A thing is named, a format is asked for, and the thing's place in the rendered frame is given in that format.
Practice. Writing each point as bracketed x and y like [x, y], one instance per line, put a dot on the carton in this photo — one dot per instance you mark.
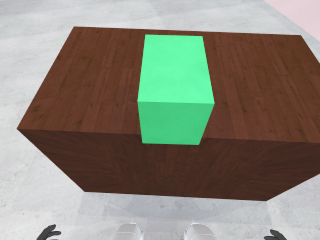
[175, 97]

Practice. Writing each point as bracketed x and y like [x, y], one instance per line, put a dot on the robot thigh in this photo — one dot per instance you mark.
[199, 232]
[128, 231]

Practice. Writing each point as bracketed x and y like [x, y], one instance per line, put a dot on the right robot hand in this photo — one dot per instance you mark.
[276, 235]

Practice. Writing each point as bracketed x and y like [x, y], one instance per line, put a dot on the left robot hand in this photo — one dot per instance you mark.
[48, 232]

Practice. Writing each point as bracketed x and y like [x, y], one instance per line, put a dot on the left robot thigh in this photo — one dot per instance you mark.
[128, 231]

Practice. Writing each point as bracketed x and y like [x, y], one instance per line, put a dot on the pedestal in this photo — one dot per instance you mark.
[262, 137]

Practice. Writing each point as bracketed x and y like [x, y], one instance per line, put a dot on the right robot thigh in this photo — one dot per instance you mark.
[199, 232]

